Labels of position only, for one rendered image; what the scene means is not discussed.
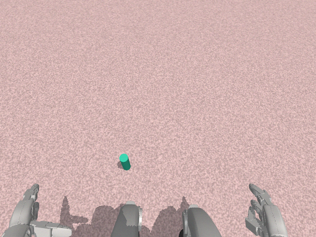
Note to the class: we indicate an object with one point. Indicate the right robot hand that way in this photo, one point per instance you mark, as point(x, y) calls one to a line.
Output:
point(271, 222)

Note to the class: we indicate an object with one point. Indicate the left robot arm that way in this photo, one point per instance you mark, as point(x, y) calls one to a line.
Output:
point(20, 230)

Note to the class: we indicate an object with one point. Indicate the can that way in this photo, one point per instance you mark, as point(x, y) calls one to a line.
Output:
point(125, 161)

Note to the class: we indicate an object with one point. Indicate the left robot hand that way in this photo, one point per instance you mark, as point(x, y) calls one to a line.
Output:
point(26, 212)

